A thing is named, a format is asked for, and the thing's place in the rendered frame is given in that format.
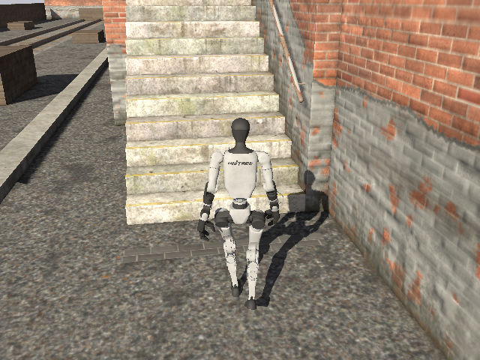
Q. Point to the stairs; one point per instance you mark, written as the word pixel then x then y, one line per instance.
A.
pixel 193 67

